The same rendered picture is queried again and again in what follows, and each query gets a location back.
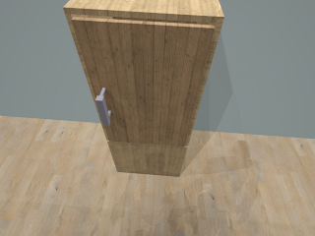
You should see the handle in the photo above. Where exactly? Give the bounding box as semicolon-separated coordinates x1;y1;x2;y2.
95;88;111;126

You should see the cupboard door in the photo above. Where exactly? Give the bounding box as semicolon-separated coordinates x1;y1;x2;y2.
71;17;215;147

